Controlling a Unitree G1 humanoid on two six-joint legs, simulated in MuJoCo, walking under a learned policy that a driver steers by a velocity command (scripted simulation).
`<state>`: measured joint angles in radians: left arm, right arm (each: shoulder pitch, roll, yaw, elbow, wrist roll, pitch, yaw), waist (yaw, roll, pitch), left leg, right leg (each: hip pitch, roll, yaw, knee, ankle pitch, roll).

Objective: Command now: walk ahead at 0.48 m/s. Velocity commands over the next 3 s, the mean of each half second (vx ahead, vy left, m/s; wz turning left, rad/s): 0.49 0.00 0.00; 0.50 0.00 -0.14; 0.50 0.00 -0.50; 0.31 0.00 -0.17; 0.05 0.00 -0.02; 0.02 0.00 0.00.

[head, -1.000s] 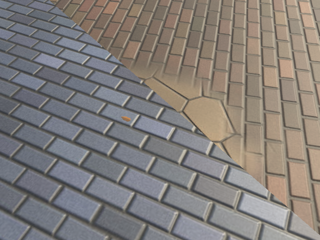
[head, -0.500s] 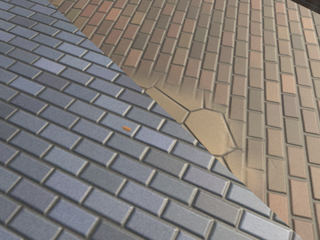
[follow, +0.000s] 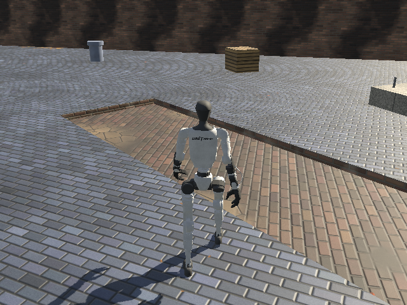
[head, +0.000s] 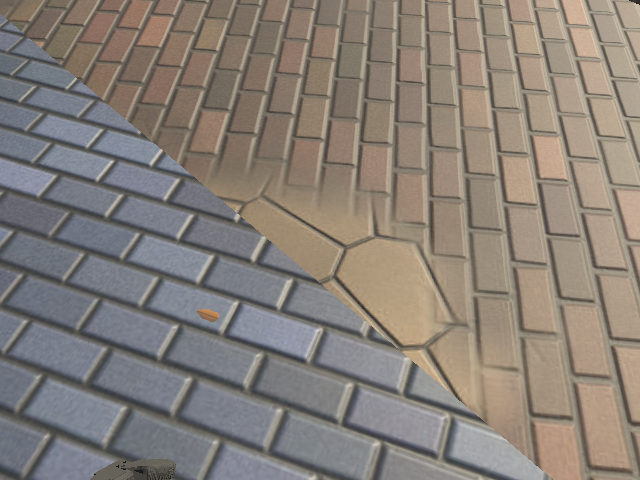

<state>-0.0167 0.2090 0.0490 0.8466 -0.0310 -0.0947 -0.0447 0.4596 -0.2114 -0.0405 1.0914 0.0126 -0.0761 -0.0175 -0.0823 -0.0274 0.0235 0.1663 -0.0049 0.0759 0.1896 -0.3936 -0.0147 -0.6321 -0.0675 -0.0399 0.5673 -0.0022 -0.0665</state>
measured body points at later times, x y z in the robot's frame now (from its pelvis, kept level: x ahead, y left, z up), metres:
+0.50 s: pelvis +0.28 -0.03 +0.02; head +0.30 -0.03 +0.47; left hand +0.26 +0.23 -0.12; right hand +0.46 -0.27 -0.09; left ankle +0.48 +0.14 -0.68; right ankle +0.19 -0.12 -0.72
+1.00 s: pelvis +0.57 +0.03 +0.02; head +0.58 +0.03 +0.47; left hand +0.74 +0.27 -0.10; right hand +0.55 -0.24 -0.12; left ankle +0.50 +0.12 -0.72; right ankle +0.72 -0.15 -0.66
